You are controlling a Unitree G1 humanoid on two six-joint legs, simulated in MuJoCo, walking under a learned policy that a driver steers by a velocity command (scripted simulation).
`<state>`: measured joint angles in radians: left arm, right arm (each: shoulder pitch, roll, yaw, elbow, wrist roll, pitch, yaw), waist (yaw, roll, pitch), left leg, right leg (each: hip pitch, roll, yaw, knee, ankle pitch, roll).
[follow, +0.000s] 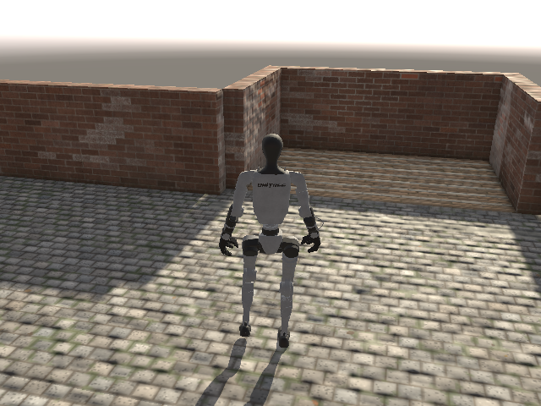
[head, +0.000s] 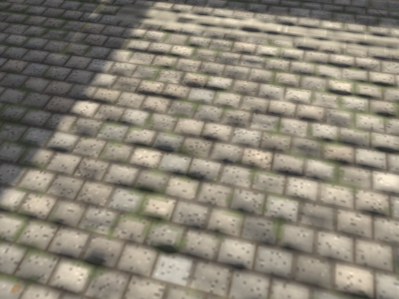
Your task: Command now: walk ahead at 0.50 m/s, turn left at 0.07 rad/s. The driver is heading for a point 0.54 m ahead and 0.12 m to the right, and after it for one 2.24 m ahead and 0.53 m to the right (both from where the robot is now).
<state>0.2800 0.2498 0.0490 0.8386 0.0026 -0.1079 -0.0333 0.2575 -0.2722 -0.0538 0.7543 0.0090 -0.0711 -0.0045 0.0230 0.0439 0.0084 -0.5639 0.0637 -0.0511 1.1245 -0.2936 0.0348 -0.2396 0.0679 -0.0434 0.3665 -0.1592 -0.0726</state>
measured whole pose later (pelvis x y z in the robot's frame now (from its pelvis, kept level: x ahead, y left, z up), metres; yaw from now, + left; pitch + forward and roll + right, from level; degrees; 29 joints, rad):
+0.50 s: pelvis +0.25 +0.06 -0.01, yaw -6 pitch +2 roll +0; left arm 0.28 0.30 0.06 0.84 -0.02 -0.03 0.01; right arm 0.14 -0.24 -0.05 0.71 -0.02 -0.09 0.01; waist 0.02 -0.04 0.04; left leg -0.35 0.01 0.10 0.45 -0.15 0.04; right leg -0.51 -0.03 0.04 1.17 -0.46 0.04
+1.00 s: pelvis +0.33 +0.01 +0.00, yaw -23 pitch +4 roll +2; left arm 0.18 0.30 0.08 0.64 0.00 0.02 0.01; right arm 0.07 -0.31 -0.08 0.77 0.00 0.00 -0.03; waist 0.01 0.03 0.05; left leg -0.55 0.01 -0.02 1.09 -0.44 -0.06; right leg -0.38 0.04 0.04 0.48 -0.16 -0.06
